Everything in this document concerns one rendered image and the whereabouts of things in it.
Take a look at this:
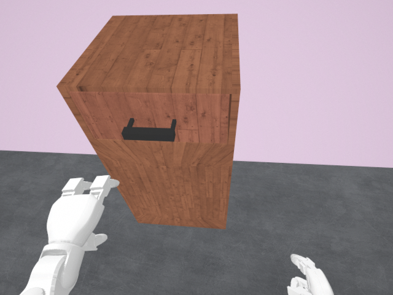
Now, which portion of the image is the robot right hand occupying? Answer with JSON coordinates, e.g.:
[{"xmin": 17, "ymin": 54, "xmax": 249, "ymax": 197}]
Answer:
[{"xmin": 287, "ymin": 254, "xmax": 334, "ymax": 295}]

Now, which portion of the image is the handle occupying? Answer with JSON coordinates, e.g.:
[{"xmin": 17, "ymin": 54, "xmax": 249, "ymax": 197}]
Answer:
[{"xmin": 122, "ymin": 118, "xmax": 176, "ymax": 141}]

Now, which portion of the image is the left robot forearm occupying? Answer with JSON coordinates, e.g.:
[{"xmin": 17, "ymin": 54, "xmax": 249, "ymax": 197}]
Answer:
[{"xmin": 20, "ymin": 242, "xmax": 85, "ymax": 295}]

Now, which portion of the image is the cabinet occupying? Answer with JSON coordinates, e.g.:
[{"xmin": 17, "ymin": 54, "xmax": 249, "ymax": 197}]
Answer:
[{"xmin": 56, "ymin": 14, "xmax": 241, "ymax": 229}]

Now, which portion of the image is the robot left hand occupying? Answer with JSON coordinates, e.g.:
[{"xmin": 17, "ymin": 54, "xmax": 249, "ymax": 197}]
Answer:
[{"xmin": 47, "ymin": 175, "xmax": 120, "ymax": 251}]

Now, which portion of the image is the drawer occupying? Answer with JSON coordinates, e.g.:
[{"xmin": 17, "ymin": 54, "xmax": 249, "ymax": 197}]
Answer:
[{"xmin": 69, "ymin": 92, "xmax": 230, "ymax": 144}]

